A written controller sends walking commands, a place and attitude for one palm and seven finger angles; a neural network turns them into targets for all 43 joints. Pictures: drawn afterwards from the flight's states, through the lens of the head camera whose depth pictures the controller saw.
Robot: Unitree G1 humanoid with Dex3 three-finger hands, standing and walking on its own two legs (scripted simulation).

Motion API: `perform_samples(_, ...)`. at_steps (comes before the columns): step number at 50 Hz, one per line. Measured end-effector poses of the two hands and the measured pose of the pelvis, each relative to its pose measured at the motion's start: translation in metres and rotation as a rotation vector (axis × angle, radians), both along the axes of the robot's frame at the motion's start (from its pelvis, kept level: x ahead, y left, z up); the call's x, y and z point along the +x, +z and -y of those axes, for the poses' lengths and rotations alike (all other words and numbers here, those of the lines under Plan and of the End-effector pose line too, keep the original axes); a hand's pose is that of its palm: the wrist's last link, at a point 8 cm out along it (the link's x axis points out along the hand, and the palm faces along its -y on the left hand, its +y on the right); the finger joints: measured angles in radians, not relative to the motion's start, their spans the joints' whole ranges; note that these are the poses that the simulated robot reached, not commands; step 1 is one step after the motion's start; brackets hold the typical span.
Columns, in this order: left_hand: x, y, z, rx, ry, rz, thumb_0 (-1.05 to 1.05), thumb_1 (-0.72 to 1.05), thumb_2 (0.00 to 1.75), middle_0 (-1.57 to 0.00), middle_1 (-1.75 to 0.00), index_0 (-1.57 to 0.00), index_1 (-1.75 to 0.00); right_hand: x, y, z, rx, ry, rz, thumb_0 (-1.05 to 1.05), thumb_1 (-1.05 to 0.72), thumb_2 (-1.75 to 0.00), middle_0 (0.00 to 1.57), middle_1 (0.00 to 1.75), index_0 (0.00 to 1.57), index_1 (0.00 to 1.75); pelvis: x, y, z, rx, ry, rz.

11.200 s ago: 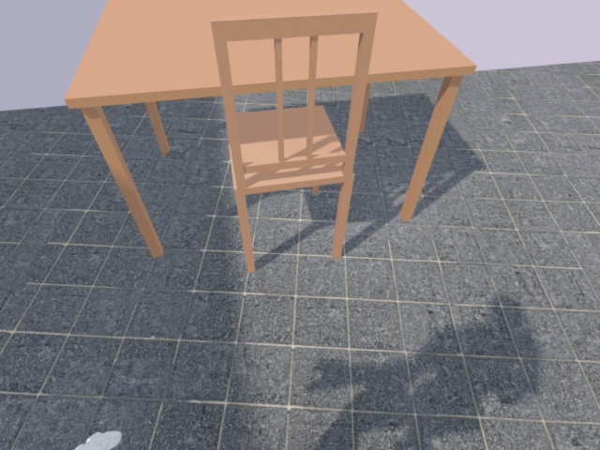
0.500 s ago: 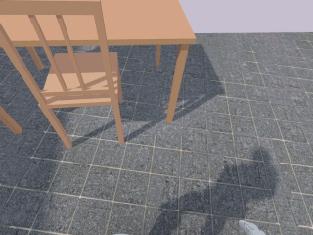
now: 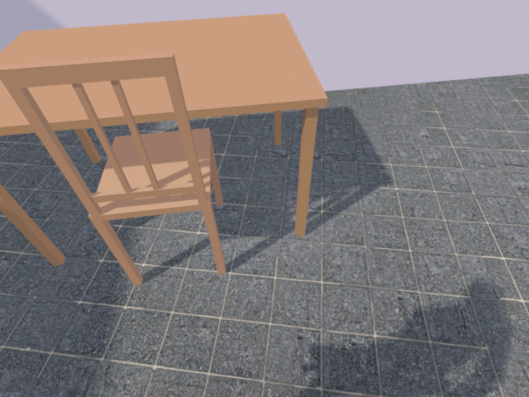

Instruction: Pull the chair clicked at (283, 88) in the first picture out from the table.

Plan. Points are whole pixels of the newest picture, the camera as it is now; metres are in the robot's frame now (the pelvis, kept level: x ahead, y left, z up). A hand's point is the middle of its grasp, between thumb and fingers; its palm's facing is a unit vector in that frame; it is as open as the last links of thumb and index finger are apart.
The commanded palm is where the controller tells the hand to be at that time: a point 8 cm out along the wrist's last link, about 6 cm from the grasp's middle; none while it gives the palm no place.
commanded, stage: take the last steps up to it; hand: left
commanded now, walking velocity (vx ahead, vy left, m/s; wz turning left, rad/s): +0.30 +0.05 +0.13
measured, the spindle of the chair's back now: (106, 144) +0.73 +0.45 -0.04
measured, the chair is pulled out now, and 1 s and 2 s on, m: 0.00 0.00 0.00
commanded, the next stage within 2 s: come to a stop and stand still in 0.78 s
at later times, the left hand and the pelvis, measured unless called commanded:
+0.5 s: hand out of the picture -0.02 +0.14 -0.15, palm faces +0.24 -0.96 -0.16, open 7.4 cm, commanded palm none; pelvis +0.15 +0.03 -0.01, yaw +5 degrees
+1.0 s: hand (161, 267) +0.42 +0.26 -0.16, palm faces +0.07 -0.97 -0.22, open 7.3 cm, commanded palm none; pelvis +0.33 +0.07 -0.01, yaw +4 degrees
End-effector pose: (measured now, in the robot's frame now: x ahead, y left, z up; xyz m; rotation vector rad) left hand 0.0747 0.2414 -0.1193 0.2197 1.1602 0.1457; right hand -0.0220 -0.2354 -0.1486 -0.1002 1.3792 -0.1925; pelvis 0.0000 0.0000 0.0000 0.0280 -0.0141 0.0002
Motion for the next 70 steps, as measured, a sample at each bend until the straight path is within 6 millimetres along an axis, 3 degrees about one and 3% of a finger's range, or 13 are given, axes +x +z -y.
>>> perform_samples(5, -0.019, 0.005, 0.021, 0.001, 0.074, -0.011, 0.00, 0.91, 0.90, -0.20, -0.30, -0.20, -0.30, -0.007, -0.003, 0.013, 0.038, 0.023, -0.110, 0.00, -0.91, -0.90, 0.20, 0.30, 0.20, 0.30, 0.018, 0.005, 0.014, -0.001, 0.029, 0.011)
perform_samples(12, -0.076, 0.007, 0.047, -0.036, 0.174, -0.234, 0.01, 0.91, 0.90, -0.20, -0.30, -0.20, -0.30, 0.052, 0.004, 0.018, 0.052, 0.048, -0.072, 0.01, -0.91, -0.90, 0.19, 0.29, 0.19, 0.30, 0.054, 0.014, 0.017, 0.011, 0.058, 0.012)
perform_samples(18, -0.107, 0.005, 0.064, -0.095, 0.277, -0.397, 0.01, 0.91, 0.90, -0.20, -0.30, -0.20, -0.30, 0.138, 0.002, -0.002, 0.058, 0.132, -0.026, 0.01, -0.91, -0.90, 0.19, 0.29, 0.19, 0.30, 0.093, 0.010, 0.004, 0.002, 0.084, -0.002)
perform_samples(24, -0.108, -0.001, 0.060, -0.147, 0.355, -0.541, 0.01, 0.91, 0.90, -0.20, -0.30, -0.21, -0.30, 0.262, -0.002, -0.049, 0.059, 0.245, 0.112, 0.01, -0.91, -0.90, 0.19, 0.29, 0.19, 0.30, 0.141, -0.004, -0.024, -0.013, 0.094, -0.024)
perform_samples(28, -0.081, -0.017, 0.034, -0.172, 0.357, -0.594, 0.01, 0.91, 0.90, -0.20, -0.30, -0.21, -0.30, 0.334, -0.003, -0.082, 0.031, 0.275, 0.254, 0.00, -0.91, -0.90, 0.19, 0.29, 0.19, 0.30, 0.176, -0.019, -0.051, -0.027, 0.096, -0.020)
perform_samples(31, -0.028, -0.025, 0.004, -0.149, 0.325, -0.515, 0.01, 0.91, 0.90, -0.20, -0.30, -0.21, -0.30, 0.353, 0.007, -0.096, 0.025, 0.250, 0.286, 0.00, -0.91, -0.90, 0.19, 0.29, 0.19, 0.30, 0.198, -0.013, -0.062, -0.019, 0.077, -0.002)
perform_samples(41, 0.209, -0.016, -0.070, -0.068, 0.171, -0.055, 0.01, 0.92, 0.90, -0.19, -0.30, -0.20, -0.29, 0.358, 0.025, -0.084, -0.042, 0.154, 0.208, -0.03, -0.95, -0.90, 0.20, 0.30, 0.20, 0.30, 0.264, 0.006, -0.078, -0.004, 0.065, 0.007)
perform_samples(46, 0.291, -0.006, -0.072, -0.045, 0.102, 0.038, 0.00, 0.92, 0.90, -0.19, -0.30, -0.20, -0.29, 0.340, 0.012, -0.083, -0.018, 0.107, 0.076, -0.01, -0.93, -0.90, 0.20, 0.30, 0.20, 0.30, 0.297, 0.004, -0.076, -0.003, 0.065, 0.013)
perform_samples(50, 0.336, -0.010, -0.063, -0.020, 0.055, 0.060, 0.00, 0.91, 0.90, -0.19, -0.30, -0.20, -0.29, 0.326, -0.004, -0.084, 0.015, 0.063, -0.039, -0.01, -0.92, -0.90, 0.20, 0.30, 0.20, 0.30, 0.326, -0.006, -0.067, 0.003, 0.066, 0.021)
perform_samples(54, 0.346, -0.012, -0.052, -0.014, 0.040, 0.036, 0.00, 0.91, 0.90, -0.19, -0.30, -0.20, -0.30, 0.326, -0.012, -0.084, 0.035, 0.019, -0.111, 0.00, -0.91, -0.90, 0.20, 0.30, 0.20, 0.30, 0.337, -0.008, -0.063, -0.016, 0.076, 0.022)
perform_samples(59, 0.324, -0.013, -0.053, -0.012, 0.085, -0.021, 0.00, 0.91, 0.90, -0.20, -0.30, -0.21, -0.30, 0.345, -0.009, -0.085, 0.032, 0.047, -0.099, 0.00, -0.91, -0.90, 0.20, 0.30, 0.19, 0.30, 0.326, -0.004, -0.067, -0.006, 0.088, 0.024)
perform_samples(65, 0.289, -0.021, -0.083, -0.003, 0.119, -0.048, 0.00, 0.92, 0.90, -0.20, -0.30, -0.21, -0.30, 0.367, -0.006, -0.096, 0.004, 0.090, 0.020, 0.00, -0.91, -0.90, 0.19, 0.29, 0.19, 0.30, 0.300, -0.008, -0.084, -0.011, 0.086, 0.020)
perform_samples(70, 0.260, -0.033, -0.113, 0.005, 0.132, -0.042, 0.00, 0.91, 0.90, -0.20, -0.30, -0.21, -0.30, 0.362, -0.003, -0.110, -0.037, 0.096, 0.154, 0.00, -0.91, -0.90, 0.19, 0.29, 0.19, 0.30, 0.284, -0.019, -0.108, -0.014, 0.079, 0.045)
